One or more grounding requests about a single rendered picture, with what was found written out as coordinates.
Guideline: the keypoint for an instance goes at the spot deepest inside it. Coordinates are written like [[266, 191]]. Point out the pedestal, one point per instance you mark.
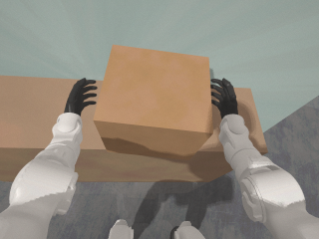
[[30, 107]]

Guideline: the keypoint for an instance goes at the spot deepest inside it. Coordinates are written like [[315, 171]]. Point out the carton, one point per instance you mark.
[[154, 103]]

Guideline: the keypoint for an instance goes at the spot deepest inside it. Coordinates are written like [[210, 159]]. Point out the robot left forearm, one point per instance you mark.
[[64, 148]]

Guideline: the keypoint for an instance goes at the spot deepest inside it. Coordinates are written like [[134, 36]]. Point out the robot right forearm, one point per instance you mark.
[[240, 153]]

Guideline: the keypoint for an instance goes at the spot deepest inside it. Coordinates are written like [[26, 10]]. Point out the robot left upper arm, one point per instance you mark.
[[46, 189]]

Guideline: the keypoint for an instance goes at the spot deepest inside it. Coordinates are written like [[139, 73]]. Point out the right robot hand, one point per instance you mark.
[[227, 104]]

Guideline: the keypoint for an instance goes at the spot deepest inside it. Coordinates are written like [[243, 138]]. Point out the right robot thigh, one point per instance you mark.
[[187, 232]]

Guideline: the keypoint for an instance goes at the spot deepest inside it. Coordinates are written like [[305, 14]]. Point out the left robot thigh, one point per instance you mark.
[[121, 232]]

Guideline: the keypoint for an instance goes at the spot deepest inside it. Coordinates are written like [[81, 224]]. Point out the robot thigh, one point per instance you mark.
[[121, 232], [187, 232]]

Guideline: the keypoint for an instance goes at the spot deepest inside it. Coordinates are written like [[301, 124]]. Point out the robot right upper arm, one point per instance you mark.
[[274, 199]]

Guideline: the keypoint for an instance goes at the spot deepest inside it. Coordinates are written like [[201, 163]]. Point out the left robot hand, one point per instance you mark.
[[75, 102]]

